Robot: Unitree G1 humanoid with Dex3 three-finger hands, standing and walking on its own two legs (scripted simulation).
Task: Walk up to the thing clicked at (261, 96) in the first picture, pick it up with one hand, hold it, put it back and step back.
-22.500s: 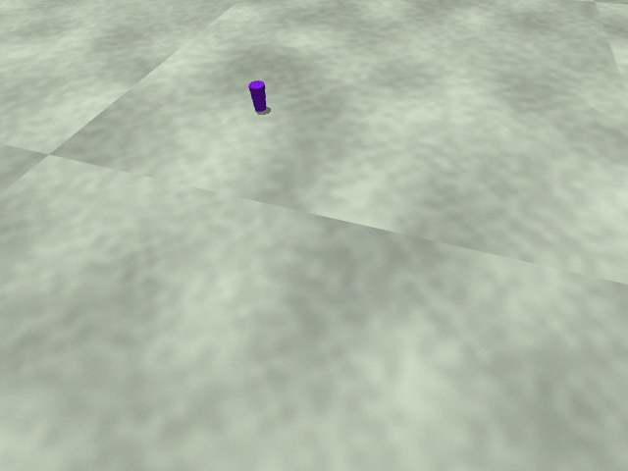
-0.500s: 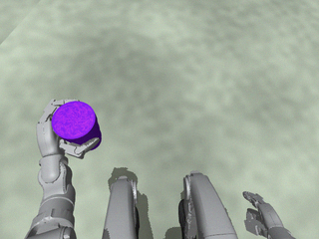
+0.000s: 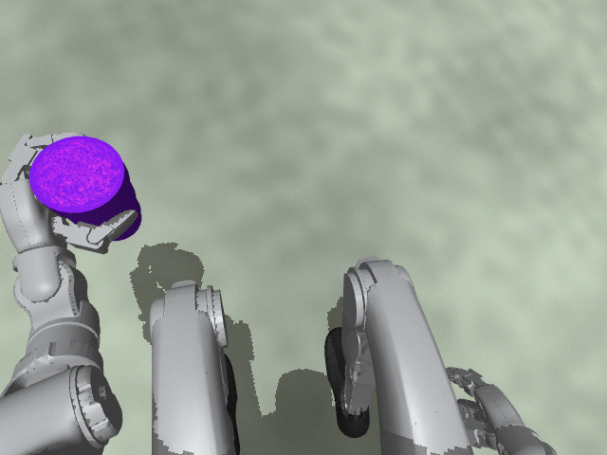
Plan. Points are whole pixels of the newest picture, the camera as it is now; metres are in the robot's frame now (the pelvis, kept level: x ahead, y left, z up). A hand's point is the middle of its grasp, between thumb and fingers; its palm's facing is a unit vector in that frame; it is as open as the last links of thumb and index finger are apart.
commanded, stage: crouch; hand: left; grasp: from the side
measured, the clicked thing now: (100, 199) +0.44 +0.24 -0.08
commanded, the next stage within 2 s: lower in 0.68 s
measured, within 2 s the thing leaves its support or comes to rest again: neither
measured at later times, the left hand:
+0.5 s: hand (106, 206) +0.46 +0.25 -0.15, palm faces +0.23 -0.97 -0.02, open 11.7 cm
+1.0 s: hand (119, 214) +0.46 +0.26 -0.21, palm faces +0.24 -0.97 -0.01, open 11.7 cm
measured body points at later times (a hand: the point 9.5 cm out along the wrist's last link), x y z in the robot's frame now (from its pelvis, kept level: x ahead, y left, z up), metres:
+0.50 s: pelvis +0.00 +0.00 -0.07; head +0.22 +0.08 +0.32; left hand +0.44 +0.31 -0.15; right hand +0.09 -0.28 -0.17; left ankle +0.09 +0.13 -0.35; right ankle +0.10 -0.13 -0.35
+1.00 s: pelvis +0.00 +0.01 -0.08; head +0.24 +0.11 +0.28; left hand +0.44 +0.31 -0.20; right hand +0.09 -0.27 -0.16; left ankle +0.09 +0.13 -0.35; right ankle +0.10 -0.13 -0.35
